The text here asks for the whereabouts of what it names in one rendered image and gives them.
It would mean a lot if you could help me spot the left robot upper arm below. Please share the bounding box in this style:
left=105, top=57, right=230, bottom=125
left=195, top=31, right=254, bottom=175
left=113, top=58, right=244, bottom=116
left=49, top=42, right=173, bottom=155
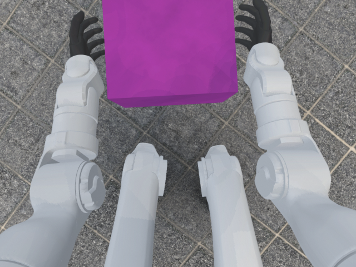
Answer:
left=0, top=160, right=106, bottom=267

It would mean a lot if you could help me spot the right robot upper arm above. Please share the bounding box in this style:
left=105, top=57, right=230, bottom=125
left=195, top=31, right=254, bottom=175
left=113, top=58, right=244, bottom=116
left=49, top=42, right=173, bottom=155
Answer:
left=254, top=150, right=356, bottom=267

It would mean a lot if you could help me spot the left robot hand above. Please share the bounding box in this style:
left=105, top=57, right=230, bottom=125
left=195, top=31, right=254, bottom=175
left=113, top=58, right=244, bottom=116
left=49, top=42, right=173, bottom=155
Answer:
left=69, top=11, right=105, bottom=61

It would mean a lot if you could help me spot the robot right thigh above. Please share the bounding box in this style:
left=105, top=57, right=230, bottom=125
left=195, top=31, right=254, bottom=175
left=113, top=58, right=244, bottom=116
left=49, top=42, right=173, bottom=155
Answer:
left=197, top=152, right=263, bottom=267

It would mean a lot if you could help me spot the left robot forearm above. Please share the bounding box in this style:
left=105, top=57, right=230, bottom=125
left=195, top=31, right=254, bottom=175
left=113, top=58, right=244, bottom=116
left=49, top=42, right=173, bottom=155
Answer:
left=29, top=55, right=105, bottom=208

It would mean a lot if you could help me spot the right robot hand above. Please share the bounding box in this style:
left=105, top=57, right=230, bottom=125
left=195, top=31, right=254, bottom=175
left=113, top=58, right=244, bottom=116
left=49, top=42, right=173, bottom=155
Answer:
left=235, top=0, right=273, bottom=51

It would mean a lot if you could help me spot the left robot shin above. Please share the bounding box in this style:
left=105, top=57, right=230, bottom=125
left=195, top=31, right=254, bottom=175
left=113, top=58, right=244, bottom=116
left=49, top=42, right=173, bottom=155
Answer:
left=121, top=143, right=160, bottom=183

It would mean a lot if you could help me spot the right robot forearm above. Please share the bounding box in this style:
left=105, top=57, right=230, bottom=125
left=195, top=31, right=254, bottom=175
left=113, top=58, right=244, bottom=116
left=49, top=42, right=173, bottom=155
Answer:
left=243, top=42, right=331, bottom=184

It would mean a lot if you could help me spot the carton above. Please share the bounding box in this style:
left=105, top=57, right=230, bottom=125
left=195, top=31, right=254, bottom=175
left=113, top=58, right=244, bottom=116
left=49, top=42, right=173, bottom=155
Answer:
left=102, top=0, right=238, bottom=108

